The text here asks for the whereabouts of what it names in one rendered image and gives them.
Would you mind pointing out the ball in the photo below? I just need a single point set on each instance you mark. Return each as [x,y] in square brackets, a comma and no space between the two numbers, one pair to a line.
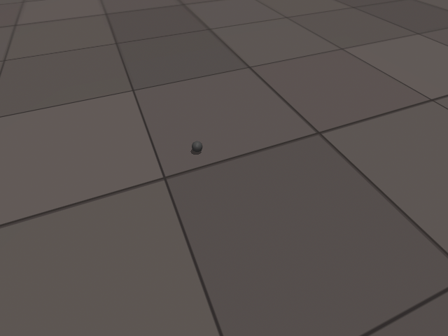
[197,146]

